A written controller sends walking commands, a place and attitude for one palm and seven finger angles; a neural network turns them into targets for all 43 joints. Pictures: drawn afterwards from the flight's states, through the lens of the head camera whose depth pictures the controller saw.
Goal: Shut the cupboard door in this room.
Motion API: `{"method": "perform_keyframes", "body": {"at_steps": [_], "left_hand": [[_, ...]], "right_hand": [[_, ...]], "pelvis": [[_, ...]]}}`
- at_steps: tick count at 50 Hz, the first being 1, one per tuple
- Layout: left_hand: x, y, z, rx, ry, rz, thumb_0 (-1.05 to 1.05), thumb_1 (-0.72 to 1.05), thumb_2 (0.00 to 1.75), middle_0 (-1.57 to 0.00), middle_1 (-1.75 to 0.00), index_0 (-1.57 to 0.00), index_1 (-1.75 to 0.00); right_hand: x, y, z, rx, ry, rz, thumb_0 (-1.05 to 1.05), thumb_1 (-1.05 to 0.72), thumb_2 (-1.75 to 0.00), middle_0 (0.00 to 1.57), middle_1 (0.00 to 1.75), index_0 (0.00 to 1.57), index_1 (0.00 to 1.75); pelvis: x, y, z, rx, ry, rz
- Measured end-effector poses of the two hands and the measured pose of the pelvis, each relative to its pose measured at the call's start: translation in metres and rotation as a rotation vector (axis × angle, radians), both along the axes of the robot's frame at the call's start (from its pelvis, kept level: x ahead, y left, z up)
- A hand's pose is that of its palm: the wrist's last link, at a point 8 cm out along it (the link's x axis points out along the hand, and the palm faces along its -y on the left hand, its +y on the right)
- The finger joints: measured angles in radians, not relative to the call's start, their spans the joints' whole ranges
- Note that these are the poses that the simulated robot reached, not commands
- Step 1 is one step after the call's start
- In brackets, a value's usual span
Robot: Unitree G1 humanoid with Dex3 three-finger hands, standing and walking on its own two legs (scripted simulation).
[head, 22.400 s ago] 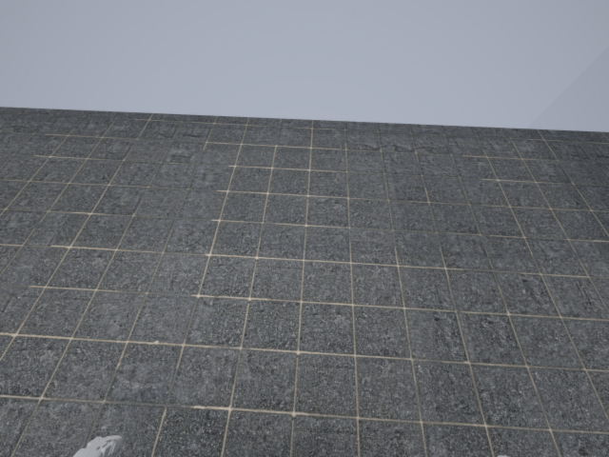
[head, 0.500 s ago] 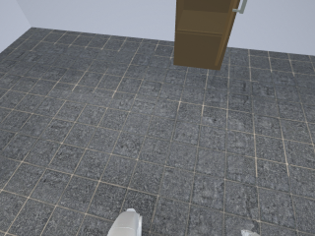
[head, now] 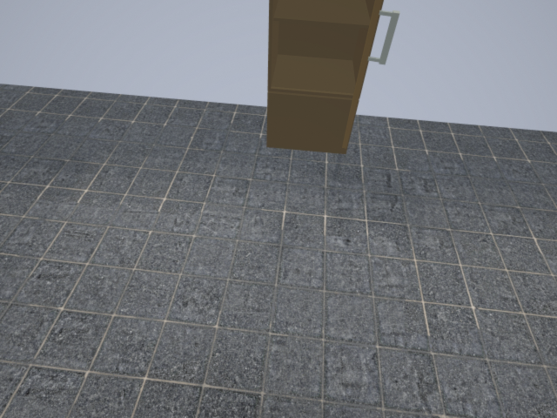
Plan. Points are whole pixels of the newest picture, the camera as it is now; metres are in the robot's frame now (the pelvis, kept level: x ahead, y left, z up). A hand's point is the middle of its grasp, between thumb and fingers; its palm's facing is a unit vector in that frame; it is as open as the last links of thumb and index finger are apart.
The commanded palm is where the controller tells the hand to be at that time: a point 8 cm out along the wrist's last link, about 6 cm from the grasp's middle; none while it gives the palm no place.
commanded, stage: stand and wait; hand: left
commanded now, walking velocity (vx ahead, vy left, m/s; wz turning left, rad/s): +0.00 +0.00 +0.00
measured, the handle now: (382, 37) +1.20 -0.29 +0.03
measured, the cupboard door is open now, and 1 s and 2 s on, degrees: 80 80 80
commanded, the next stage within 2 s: turn or walk to find it in 0.12 s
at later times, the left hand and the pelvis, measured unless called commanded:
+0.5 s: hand out of the picture +0.02 +0.14 -0.19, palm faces -0.02 -0.99 -0.14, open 7.4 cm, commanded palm none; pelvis +0.06 -0.02 -0.01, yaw -4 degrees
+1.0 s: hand (262, 304) +0.36 +0.04 -0.17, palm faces -0.07 -0.97 -0.23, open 7.2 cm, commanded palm none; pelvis +0.26 -0.13 -0.01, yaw -6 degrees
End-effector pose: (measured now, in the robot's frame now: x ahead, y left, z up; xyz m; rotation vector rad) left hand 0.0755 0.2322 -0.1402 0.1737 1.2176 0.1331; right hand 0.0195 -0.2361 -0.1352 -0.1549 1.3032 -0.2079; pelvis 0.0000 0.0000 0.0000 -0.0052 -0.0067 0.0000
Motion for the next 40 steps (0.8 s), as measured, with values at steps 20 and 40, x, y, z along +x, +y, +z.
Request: {"method": "perform_keyframes", "body": {"at_steps": [20,40], "left_hand": [[-0.061,-0.039,-0.013,-0.035,0.216,0.055,0.0,0.92,0.9,-0.2,-0.3,-0.2,-0.3],[0.22,-0.08,-0.001,0.034,0.007,-0.144,0.03,0.94,0.9,-0.2,-0.3,-0.2,-0.3]], "right_hand": [[-0.058,-0.002,-0.016,0.09,0.197,-0.097,0.0,-0.91,-0.9,0.2,0.3,0.2,0.3],[0.004,-0.015,-0.011,0.172,0.388,-0.24,0.0,-0.91,-0.9,0.2,0.3,0.21,0.3]], "pelvis": [[0.038,-0.028,-0.007,0.002,-0.001,-0.028],[0.183,-0.083,-0.014,0.014,0.029,-0.112]]}}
